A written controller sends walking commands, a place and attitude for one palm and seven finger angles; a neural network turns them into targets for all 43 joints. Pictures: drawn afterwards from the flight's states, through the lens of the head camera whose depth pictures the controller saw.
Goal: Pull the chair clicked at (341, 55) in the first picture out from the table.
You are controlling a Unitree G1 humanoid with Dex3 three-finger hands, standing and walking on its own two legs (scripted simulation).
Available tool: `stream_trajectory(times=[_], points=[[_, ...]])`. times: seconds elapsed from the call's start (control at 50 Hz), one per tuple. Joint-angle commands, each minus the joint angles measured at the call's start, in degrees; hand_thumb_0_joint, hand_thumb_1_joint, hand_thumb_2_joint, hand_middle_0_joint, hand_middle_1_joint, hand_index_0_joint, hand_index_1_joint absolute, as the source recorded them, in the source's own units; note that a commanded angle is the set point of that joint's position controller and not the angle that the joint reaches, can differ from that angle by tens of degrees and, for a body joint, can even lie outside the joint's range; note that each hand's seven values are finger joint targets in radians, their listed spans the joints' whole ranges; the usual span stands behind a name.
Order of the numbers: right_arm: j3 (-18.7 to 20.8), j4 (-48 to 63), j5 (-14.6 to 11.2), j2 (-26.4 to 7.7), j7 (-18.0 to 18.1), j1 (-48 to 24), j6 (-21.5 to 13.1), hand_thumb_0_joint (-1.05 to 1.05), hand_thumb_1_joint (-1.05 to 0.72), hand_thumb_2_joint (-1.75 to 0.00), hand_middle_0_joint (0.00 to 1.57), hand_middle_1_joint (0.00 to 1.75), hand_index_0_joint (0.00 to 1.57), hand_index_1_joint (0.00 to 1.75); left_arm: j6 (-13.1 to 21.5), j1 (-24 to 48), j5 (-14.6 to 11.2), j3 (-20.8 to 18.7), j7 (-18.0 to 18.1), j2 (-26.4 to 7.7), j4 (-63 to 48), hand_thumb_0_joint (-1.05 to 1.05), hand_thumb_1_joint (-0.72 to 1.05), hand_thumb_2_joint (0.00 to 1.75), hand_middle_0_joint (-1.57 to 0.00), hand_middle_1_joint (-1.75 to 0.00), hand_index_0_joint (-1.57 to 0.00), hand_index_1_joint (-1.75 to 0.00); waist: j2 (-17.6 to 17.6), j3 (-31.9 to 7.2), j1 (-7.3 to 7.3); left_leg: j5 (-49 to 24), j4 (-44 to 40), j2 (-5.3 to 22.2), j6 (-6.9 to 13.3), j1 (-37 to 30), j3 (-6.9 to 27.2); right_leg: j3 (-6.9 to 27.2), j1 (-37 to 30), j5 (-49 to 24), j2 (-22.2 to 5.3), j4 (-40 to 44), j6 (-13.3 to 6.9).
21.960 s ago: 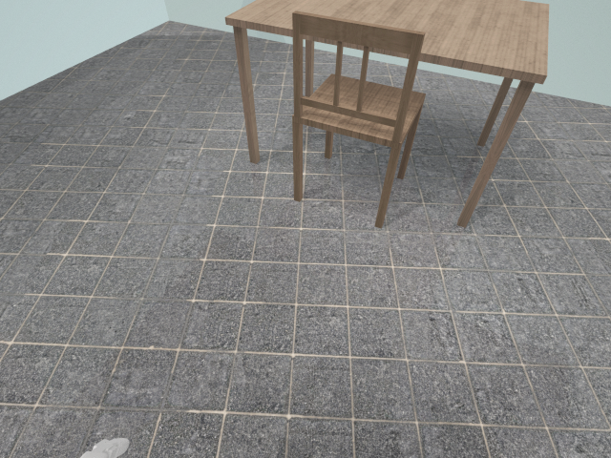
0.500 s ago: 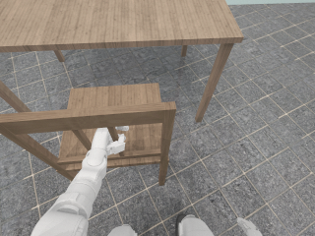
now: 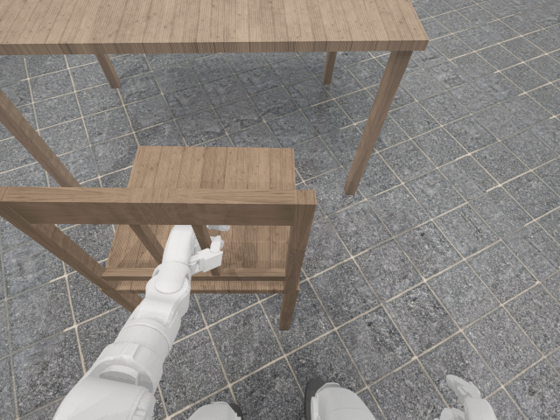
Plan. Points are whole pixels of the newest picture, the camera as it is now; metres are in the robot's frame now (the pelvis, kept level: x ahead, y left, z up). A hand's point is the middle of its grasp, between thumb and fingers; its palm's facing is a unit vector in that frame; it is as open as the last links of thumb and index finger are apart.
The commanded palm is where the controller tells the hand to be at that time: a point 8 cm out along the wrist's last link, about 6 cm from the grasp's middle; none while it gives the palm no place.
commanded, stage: step backward, pulling the chair out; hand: left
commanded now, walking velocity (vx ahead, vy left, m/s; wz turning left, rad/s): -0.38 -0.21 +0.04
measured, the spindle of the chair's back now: (155, 249) +0.38 +0.22 -0.10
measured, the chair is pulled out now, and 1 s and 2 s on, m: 0.36 0.65 0.71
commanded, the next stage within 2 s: stop walking, hand still on the chair in 0.66 s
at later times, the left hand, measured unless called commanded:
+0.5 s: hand (225, 341) +0.22 +0.08 -0.06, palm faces -0.05 -0.98 -0.19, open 4.9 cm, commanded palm +0.21 +0.14 -0.07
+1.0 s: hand out of the picture +0.07 +0.08 -0.06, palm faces -0.05 -0.98 -0.17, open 4.9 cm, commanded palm +0.06 +0.14 -0.05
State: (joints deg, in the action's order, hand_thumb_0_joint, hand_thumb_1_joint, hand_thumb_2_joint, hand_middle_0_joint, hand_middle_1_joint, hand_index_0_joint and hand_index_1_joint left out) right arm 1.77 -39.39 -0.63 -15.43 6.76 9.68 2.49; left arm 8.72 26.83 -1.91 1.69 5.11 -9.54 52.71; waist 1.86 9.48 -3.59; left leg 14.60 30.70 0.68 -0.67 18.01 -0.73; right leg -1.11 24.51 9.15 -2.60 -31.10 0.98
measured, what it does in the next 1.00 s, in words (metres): walks backwards: right foot, then left foot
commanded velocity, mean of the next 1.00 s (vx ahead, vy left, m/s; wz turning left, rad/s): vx -0.19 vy -0.02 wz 0.04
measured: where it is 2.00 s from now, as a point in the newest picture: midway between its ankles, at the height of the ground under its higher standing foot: outside the picture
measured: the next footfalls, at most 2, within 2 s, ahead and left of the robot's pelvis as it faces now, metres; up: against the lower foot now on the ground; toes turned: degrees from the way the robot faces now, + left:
right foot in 0.18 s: -0.03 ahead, -0.15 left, +0.00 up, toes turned -1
left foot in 0.54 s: -0.19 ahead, +0.11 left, +0.00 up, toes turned +1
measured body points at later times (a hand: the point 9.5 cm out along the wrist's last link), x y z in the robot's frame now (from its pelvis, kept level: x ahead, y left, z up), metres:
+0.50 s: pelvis -0.13 -0.03 +0.00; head -0.04 -0.05 +0.44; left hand +0.22 +0.13 -0.05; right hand -0.04 -0.32 -0.13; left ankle -0.18 +0.12 -0.71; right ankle -0.07 -0.14 -0.73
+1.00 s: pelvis -0.25 -0.02 +0.00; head -0.20 -0.04 +0.45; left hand +0.07 +0.14 -0.04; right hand -0.15 -0.27 -0.14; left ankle -0.23 +0.11 -0.73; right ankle -0.19 -0.14 -0.73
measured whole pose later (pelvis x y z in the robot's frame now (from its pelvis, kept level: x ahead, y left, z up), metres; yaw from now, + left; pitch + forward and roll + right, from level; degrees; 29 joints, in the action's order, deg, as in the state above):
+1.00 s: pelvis -0.25 -0.02 +0.00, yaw +1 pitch -1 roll +0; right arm -0.6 -41.5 -1.3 -13.3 5.9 12.9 0.9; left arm 6.1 19.9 -2.1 1.9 4.1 -6.2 51.0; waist -2.5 7.8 -3.4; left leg 13.8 31.0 1.3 -0.9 15.1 0.5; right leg -2.2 17.7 12.2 -1.5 -31.1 0.2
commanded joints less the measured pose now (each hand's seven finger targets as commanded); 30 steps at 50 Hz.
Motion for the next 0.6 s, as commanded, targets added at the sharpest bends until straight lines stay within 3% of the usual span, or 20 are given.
stream_trajectory(times=[0.0,0.02,0.06,0.1,0.12,0.16,0.18,0.2,0.22,0.24,0.26,0.28,0.32,0.4,0.44,0.48,0.5,0.54,0.56,0.58], points=[[1.5,5.1,1.4,-5.2,-1.4,1.5,-2.0,0.0,-0.9,-0.9,0.2,0.3,0.2,0.3,4.6,15.6,1.2,-0.1,0.3,-3.8,-12.9,0.0,0.9,0.9,-0.5,-1.45,-0.5,-1.45,-19.2,-23.2,1.69,-35.6,-8.6,19.3,8.7,-7.2,13.4,1.6,-5.0,18.4,1.4,-16.3,-1.3],[2.1,4.2,1.3,-5.6,-1.5,3.3,-2.2,0.0,-0.9,-0.9,0.2,0.3,0.2,0.3,4.6,15.1,0.7,-1.6,0.5,-5.1,-12.0,0.0,0.9,0.9,-0.5,-1.45,-0.5,-1.45,-15.5,-23.9,1.55,-41.0,-5.8,20.0,9.0,-11.9,13.6,2.0,-3.4,18.0,1.8,-13.6,-1.3],[2.6,2.6,1.2,-5.9,-2.4,5.4,-3.2,0.0,-0.9,-0.9,0.2,0.3,0.2,0.3,5.2,17.4,1.3,-0.4,0.3,-3.5,-10.0,0.0,0.9,0.9,-0.5,-1.45,-0.5,-1.45,-13.0,-24.6,0.38,-50.6,-1.4,18.6,7.8,-22.4,12.6,2.5,-0.7,13.6,1.8,-5.6,-1.2],[2.9,1.0,1.2,-6.2,-2.5,6.3,-3.9,0.0,-0.9,-0.9,0.2,0.3,0.2,0.3,6.4,18.6,1.9,-0.7,0.2,-4.3,-8.0,0.0,0.9,0.9,-0.5,-1.45,-0.5,-1.45,-13.5,-25.5,-0.11,-50.7,0.2,16.8,6.9,-26.1,12.0,2.2,-0.9,10.5,2.5,0.4,-0.9],[2.8,0.5,1.3,-6.6,-2.3,6.4,-4.1,0.0,-0.9,-0.9,0.2,0.3,0.2,0.3,6.8,17.7,2.2,-2.4,0.1,-6.8,-6.9,0.0,0.9,0.9,-0.5,-1.45,-0.5,-1.45,-13.0,-25.4,0.15,-50.5,0.9,16.9,6.7,-25.8,12.0,2.0,-2.1,8.9,2.6,3.2,-0.8],[2.4,0.0,1.2,-6.1,-2.5,5.2,-4.0,0.0,-0.9,-0.9,0.2,0.3,0.2,0.3,7.7,17.2,2.5,-2.5,-0.3,-6.9,-6.0,0.0,0.9,0.9,-0.5,-1.45,-0.5,-1.45,-14.7,-26.3,0.66,-46.6,2.6,15.2,5.4,-23.8,9.9,2.0,-6.0,2.3,2.1,9.9,-0.9],[2.3,0.1,1.0,-5.9,-2.4,4.6,-3.9,0.0,-0.9,-0.9,0.2,0.3,0.2,0.3,8.1,16.8,2.8,-3.2,-0.4,-8.2,-6.0,0.0,0.9,0.9,-0.5,-1.45,-0.5,-1.45,-12.9,-27.2,0.91,-41.8,4.2,13.1,4.1,-19.3,7.6,2.1,-11.0,-9.3,1.1,11.9,-0.9],[2.3,0.4,0.4,-5.2,-2.2,4.0,-3.8,0.0,-0.9,-0.9,0.2,0.3,0.2,0.3,8.5,15.9,3.1,-4.2,-0.4,-10.0,-5.6,0.0,0.9,0.9,-0.5,-1.45,-0.5,-1.45,-6.9,-28.2,0.71,-32.5,6.5,9.8,1.8,-13.4,2.9,3.8,-16.6,-24.6,-2.3,11.7,-1.0],[3.2,0.6,-0.6,-5.5,-1.2,4.8,-3.6,0.0,-0.9,-0.9,0.2,0.3,0.2,0.3,8.3,14.9,2.1,-6.8,-0.1,-14.0,-4.5,0.0,0.9,0.9,-0.5,-1.45,-0.5,-1.45,6.6,-30.2,0.65,-10.1,12.1,5.0,-1.4,-4.3,-0.9,8.1,-23.6,-37.9,-8.1,8.9,-3.3],[3.2,1.6,-1.1,-5.8,-0.8,0.8,-4.0,0.0,-0.9,-0.9,0.2,0.3,0.2,0.3,7.7,15.2,1.8,-8.6,0.1,-15.7,-3.0,0.0,0.9,0.9,-0.5,-1.45,-0.5,-1.45,13.3,-28.8,2.08,11.6,19.9,0.8,-2.1,4.0,0.7,12.6,-24.3,-49.0,-14.2,7.4,-4.8],[2.7,2.2,-0.9,-5.6,-0.8,-2.0,-4.3,0.0,-0.9,-0.9,0.2,0.3,0.2,0.3,7.1,14.5,2.1,-7.7,-0.1,-13.5,-2.2,0.0,0.9,0.9,-0.5,-1.45,-0.5,-1.45,11.4,-28.3,3.6,15.3,26.3,0.0,-1.5,7.5,4.8,12.4,-23.8,-48.3,-16.9,6.2,-5.3],[2.1,2.4,-0.7,-5.0,-0.8,-2.7,-4.7,0.0,-0.9,-0.9,0.2,0.3,0.2,0.3,7.1,14.9,2.1,-7.2,-0.1,-12.2,-2.9,0.0,0.9,0.9,-0.5,-1.45,-0.5,-1.45,7.7,-27.3,3.61,14.7,28.6,0.6,-1.6,8.9,7.0,12.3,-22.0,-42.0,-17.9,6.0,-6.3],[0.8,0.8,0.0,-4.5,-0.8,-2.6,-4.8,0.0,-0.9,-0.9,0.2,0.3,0.2,0.3,6.3,13.1,2.3,-7.6,0.5,-12.6,-3.2,0.0,0.9,0.9,-0.5,-1.45,-0.5,-1.45,-0.6,-27.1,3.23,13.3,24.9,0.7,-2.3,8.4,7.1,11.1,-23.5,-40.0,-17.3,5.2,-9.6],[0.8,1.5,-0.7,-5.1,-0.2,0.7,-4.1,0.0,-0.9,-0.9,0.2,0.3,0.2,0.3,4.8,11.8,1.0,-6.0,1.0,-9.8,-2.8,0.0,0.9,0.9,-0.5,-1.45,-0.5,-1.45,7.5,-28.7,2.93,12.6,14.3,0.0,-2.5,5.5,4.9,10.4,-26.6,-38.7,-15.9,5.9,-8.6],[0.8,1.3,-0.8,-6.0,0.4,2.8,-3.7,0.0,-0.9,-0.9,0.2,0.3,0.2,0.3,3.8,11.0,0.7,-4.7,1.1,-8.7,-2.6,0.0,0.9,0.9,-0.5,-1.45,-0.5,-1.45,8.4,-28.1,2.54,10.2,6.0,0.7,-2.3,2.5,3.7,9.4,-26.1,-36.5,-15.2,6.5,-8.0],[0.9,1.6,-0.8,-6.4,0.9,4.2,-3.3,0.0,-0.9,-0.9,0.2,0.3,0.2,0.3,3.4,11.5,0.3,-2.1,0.6,-6.5,-4.4,0.0,0.9,0.9,-0.5,-1.45,-0.5,-1.45,7.8,-28.6,1.42,0.7,-5.1,2.4,-1.8,-3.5,1.8,7.2,-23.9,-30.9,-12.8,5.2,-5.8],[1.0,1.8,-0.8,-7.1,1.2,4.9,-3.1,0.0,-0.9,-0.9,0.2,0.3,0.2,0.3,3.5,12.6,0.0,-0.8,0.4,-5.9,-6.1,0.0,0.9,0.9,-0.5,-1.45,-0.5,-1.45,6.0,-28.6,0.72,-8.6,-11.3,4.4,-1.1,-7.1,1.6,5.1,-22.2,-26.9,-10.6,2.9,-3.8],[2.3,4.5,-0.5,-8.9,0.8,4.7,-2.2,0.0,-0.9,-0.9,0.2,0.3,0.2,0.3,3.3,13.2,-0.5,1.0,-0.2,-3.0,-8.9,0.0,0.9,0.9,-0.5,-1.45,-0.5,-1.45,-8.8,-26.3,1.7,-29.5,-10.8,13.4,3.6,-11.6,8.8,0.1,-13.8,-10.7,-0.9,-2.6,0.2],[2.3,4.6,-0.6,-7.9,-0.1,5.3,-1.9,0.0,-0.9,-0.9,0.2,0.3,0.2,0.3,3.3,14.0,-0.4,1.8,-0.7,-1.4,-9.2,0.0,0.9,0.9,-0.5,-1.45,-0.5,-1.45,-11.4,-26.9,1.56,-35.5,-7.9,15.0,4.8,-14.4,7.6,-0.1,-10.7,-3.2,0.9,-5.9,0.1],[1.6,5.2,0.4,-6.1,-0.5,3.4,-2.2,0.0,-0.9,-0.9,0.2,0.3,0.2,0.3,3.7,17.4,-0.2,2.6,-1.1,-0.3,-12.1,0.0,0.9,0.9,-0.5,-1.45,-0.5,-1.45,-18.5,-26.0,1.07,-41.9,-7.6,16.6,6.3,-15.9,10.2,-0.8,-6.9,4.8,0.7,-9.9,-0.3]])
